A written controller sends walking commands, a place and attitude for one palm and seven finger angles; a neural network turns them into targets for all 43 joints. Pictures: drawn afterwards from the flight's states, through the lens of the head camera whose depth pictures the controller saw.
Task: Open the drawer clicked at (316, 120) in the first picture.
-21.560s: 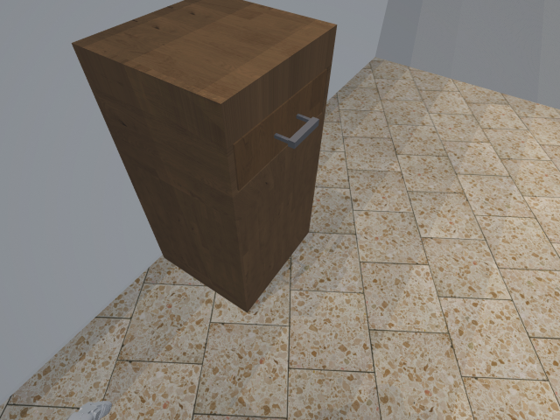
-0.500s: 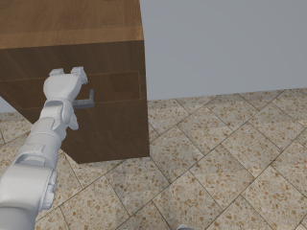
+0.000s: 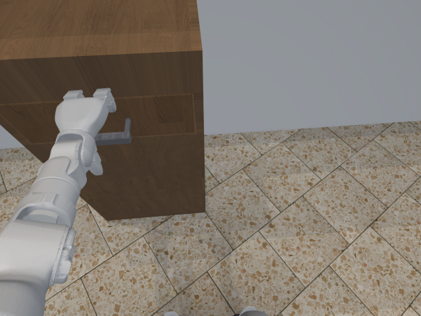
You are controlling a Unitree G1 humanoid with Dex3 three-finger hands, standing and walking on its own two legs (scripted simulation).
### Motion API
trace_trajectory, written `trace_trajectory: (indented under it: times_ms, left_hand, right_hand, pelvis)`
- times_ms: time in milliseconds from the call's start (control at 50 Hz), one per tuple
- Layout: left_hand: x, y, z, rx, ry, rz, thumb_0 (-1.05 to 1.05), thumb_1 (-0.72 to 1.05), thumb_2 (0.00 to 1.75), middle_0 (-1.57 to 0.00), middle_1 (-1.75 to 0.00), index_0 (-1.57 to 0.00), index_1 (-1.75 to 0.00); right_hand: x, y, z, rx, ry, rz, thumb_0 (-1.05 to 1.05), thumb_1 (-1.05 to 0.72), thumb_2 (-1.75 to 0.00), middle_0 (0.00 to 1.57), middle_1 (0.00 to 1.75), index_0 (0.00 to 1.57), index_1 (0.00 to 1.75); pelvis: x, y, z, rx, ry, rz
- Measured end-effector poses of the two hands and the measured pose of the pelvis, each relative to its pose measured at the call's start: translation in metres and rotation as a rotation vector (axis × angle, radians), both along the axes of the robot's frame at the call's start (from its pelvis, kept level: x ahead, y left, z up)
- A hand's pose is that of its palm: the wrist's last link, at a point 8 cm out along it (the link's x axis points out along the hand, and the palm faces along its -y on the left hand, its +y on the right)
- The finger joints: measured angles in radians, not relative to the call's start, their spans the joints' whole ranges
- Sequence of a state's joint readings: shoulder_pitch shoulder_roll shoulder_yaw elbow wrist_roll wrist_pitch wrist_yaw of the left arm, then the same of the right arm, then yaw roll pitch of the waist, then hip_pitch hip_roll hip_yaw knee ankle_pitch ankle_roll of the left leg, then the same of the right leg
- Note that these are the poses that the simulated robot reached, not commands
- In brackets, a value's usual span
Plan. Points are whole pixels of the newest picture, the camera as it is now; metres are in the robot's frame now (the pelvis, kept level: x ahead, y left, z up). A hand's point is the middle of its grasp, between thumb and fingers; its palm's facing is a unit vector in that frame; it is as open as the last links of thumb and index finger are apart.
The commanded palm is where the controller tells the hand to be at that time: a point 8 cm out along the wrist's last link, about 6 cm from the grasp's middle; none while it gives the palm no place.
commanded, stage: move the hooked fingers above the handle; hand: left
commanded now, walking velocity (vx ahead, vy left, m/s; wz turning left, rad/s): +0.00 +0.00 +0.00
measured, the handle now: (104, 131) +0.52 +0.23 -0.02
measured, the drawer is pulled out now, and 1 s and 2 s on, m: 0.00 0.00 0.00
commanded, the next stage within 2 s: lower the fingers behind the handle in 0.08 s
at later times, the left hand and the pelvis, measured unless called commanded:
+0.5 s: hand (104, 139) +0.48 +0.21 +0.01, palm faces -0.09 -0.03 -1.00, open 13.8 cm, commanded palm +0.46 +0.22 +0.06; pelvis +0.00 +0.00 +0.00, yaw +0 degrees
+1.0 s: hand (105, 150) +0.47 +0.22 -0.02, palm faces -0.14 -0.03 -0.99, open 13.8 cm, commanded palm +0.46 +0.22 +0.03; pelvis -0.02 +0.00 -0.02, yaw -1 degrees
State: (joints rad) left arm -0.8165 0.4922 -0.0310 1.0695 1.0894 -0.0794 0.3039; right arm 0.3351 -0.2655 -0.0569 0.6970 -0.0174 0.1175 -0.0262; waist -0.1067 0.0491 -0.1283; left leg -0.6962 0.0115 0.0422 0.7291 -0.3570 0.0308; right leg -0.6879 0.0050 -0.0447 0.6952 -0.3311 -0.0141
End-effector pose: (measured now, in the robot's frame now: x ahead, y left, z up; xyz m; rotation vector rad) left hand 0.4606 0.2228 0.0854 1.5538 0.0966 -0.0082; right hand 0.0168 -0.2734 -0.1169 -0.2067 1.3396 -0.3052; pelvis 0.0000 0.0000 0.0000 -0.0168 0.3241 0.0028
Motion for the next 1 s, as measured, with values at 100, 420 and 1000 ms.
trace_trajectory:
  times_ms: [100, 420, 1000]
  left_hand:
    - [0.000, -0.001, 0.000, -0.006, 0.007, -0.007, 0.00, -0.48, 0.30, -0.32, -1.20, -0.33, -1.21]
    - [-0.003, -0.011, -0.015, 0.003, 0.025, -0.012, 0.00, -0.48, 0.30, -0.32, -1.20, -0.32, -1.20]
    - [-0.007, -0.006, -0.050, -0.008, 0.070, -0.005, 0.00, -0.48, 0.30, -0.31, -1.20, -0.30, -1.22]
  right_hand:
    - [-0.001, 0.002, 0.000, 0.004, 0.008, -0.002, 0.01, -0.90, -0.90, 0.20, 0.30, 0.20, 0.30]
    - [-0.003, 0.009, -0.006, 0.033, 0.015, -0.008, 0.01, -0.90, -0.90, 0.20, 0.30, 0.20, 0.30]
    - [-0.034, -0.002, -0.015, -0.021, 0.040, -0.014, 0.00, -0.90, -0.90, 0.20, 0.30, 0.20, 0.30]
  pelvis:
    - [0.002, 0.002, 0.000, -0.001, -0.001, 0.000]
    - [0.002, 0.002, -0.002, 0.000, 0.006, -0.005]
    - [-0.017, -0.002, -0.021, -0.006, 0.066, -0.007]
